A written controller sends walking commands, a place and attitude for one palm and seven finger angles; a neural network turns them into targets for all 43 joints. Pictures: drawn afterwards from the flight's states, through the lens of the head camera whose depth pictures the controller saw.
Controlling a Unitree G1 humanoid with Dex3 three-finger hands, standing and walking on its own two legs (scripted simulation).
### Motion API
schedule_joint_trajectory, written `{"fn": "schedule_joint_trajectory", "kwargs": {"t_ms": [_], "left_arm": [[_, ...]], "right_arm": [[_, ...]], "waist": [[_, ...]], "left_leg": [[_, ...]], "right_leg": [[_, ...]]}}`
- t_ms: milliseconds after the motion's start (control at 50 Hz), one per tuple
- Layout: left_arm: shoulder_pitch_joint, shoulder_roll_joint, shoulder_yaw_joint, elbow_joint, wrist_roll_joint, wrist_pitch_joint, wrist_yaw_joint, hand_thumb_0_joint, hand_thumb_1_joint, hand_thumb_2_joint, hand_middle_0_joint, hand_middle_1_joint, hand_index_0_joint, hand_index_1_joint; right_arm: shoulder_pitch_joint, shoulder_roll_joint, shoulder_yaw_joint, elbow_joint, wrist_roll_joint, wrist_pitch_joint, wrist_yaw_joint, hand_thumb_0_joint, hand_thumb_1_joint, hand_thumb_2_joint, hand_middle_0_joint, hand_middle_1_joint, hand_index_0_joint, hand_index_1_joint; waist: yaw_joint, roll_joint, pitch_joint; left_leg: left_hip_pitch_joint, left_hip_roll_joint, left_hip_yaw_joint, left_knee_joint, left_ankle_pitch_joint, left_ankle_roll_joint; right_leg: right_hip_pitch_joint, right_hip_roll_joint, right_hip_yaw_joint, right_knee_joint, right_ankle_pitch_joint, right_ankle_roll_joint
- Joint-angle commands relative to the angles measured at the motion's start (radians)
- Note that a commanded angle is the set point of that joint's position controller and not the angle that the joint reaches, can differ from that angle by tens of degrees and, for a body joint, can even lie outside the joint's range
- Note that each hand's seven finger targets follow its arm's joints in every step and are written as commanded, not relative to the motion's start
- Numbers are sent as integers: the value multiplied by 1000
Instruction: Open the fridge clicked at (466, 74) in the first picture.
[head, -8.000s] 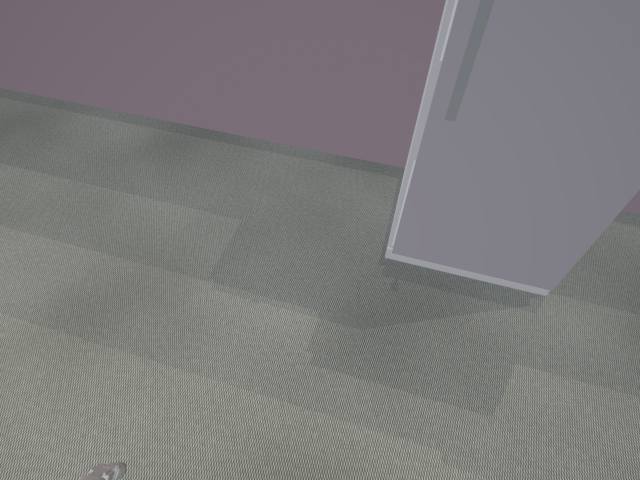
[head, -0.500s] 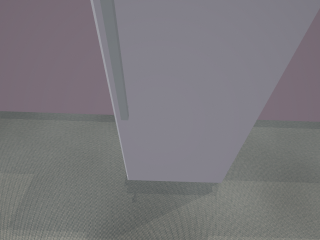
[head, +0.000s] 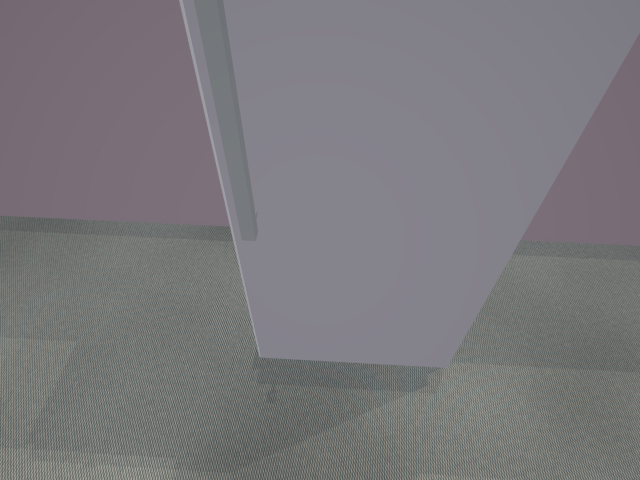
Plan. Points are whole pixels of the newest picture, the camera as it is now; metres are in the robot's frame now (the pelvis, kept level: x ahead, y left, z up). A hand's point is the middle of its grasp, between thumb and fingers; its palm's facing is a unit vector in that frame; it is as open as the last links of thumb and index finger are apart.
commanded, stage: look again from close up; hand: left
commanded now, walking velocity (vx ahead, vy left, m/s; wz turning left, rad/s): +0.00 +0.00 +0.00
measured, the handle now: (234, 117) +0.56 +0.17 +0.18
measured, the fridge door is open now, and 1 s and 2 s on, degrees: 0 0 0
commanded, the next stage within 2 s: shuffle to correct the standing spot in 1.10 s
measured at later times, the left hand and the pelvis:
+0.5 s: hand out of the picture +0.06 +0.24 -0.16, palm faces +0.00 -0.95 -0.32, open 7.4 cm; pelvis +0.01 +0.00 +0.00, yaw +0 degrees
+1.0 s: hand out of the picture +0.07 +0.24 -0.16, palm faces -0.01 -0.95 -0.31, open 7.4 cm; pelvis +0.01 +0.00 +0.00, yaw +0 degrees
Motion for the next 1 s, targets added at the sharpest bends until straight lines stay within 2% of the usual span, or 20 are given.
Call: {"fn": "schedule_joint_trajectory", "kwargs": {"t_ms": [0, 120, 260, 500, 720, 780, 980], "left_arm": [[-27, 204, 44, -62, -1, -21, 17, 0, 900, 900, -200, -300, -200, -300], [-28, 206, 44, -56, -2, -19, 16, 0, 900, 900, -200, -300, -200, -300], [-30, 213, 44, -44, -2, -16, 14, 0, 900, 900, -200, -300, -200, -300], [-23, 210, 42, -37, -2, -17, 15, 0, 900, 900, -200, -300, -200, -300], [-22, 203, 41, -32, -1, -14, 15, 0, 900, 900, -200, -300, -200, -300], [-19, 202, 41, -31, -2, -15, 15, 0, 900, 900, -200, -300, -200, -300], [-23, 202, 40, -30, -2, -17, 15, 0, 900, 900, -200, -300, -200, -300]], "right_arm": [[-20, -199, -41, -51, 1, -26, -11, 0, -900, -900, 200, 300, 200, 300], [-33, -204, -38, -48, 2, -27, -12, 0, -900, -900, 200, 300, 200, 300], [-37, -210, -35, -44, 1, -24, -12, 0, -900, -900, 200, 300, 200, 300], [-26, -210, -33, -34, 3, -26, -12, 0, -900, -900, 200, 300, 200, 300], [-25, -203, -30, -30, 2, -25, -13, 0, -900, -900, 200, 300, 200, 300], [-20, -203, -30, -28, 2, -26, -14, 0, -900, -900, 200, 300, 200, 300], [-28, -203, -30, -27, 2, -28, -15, 0, -900, -900, 200, 300, 200, 300]], "waist": [[-5, -2, -35], [-1, 8, -38], [-1, -11, -10], [-1, -2, -35], [1, 0, -10], [1, -2, -33], [1, 8, -37]], "left_leg": [[-72, 81, -76, -96, 49, 33], [-64, 83, -82, -109, 56, 32], [-73, 79, -80, -124, 8, 30], [-57, 87, -82, -128, 47, 30], [-68, 86, -82, -142, 15, 28], [-53, 88, -82, -134, 43, 30], [-39, 92, -80, -131, 78, 30]], "right_leg": [[70, -84, 103, -85, -27, -36], [87, -83, 99, -88, -5, -35], [72, -83, 105, -111, -62, -33], [97, -84, 97, -106, -15, -33], [89, -80, 98, -109, -35, -28], [101, -81, 97, -106, -14, -30], [104, -80, 97, -102, 24, -32]]}}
